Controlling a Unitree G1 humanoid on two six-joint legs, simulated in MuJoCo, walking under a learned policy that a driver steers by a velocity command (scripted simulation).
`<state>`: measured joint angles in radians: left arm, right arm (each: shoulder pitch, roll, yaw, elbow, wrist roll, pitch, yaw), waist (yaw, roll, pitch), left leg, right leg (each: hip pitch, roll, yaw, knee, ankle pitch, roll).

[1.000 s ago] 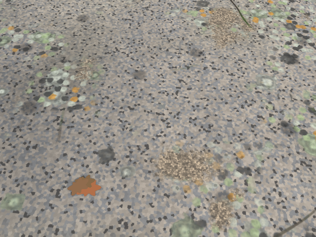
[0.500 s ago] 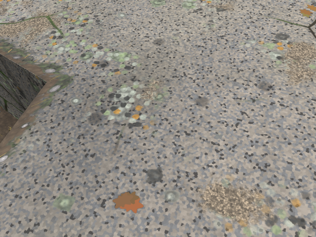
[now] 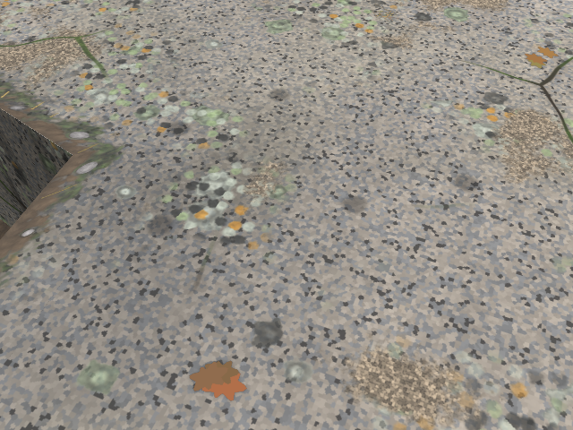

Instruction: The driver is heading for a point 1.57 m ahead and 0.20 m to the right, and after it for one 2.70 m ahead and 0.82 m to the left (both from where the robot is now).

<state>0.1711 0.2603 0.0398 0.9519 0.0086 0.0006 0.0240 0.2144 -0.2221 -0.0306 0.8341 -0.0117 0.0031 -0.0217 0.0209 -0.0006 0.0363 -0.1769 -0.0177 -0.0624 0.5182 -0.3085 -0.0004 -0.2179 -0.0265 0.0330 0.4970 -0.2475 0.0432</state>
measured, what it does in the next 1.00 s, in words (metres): stands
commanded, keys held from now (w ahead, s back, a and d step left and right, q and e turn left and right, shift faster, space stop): no key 1.00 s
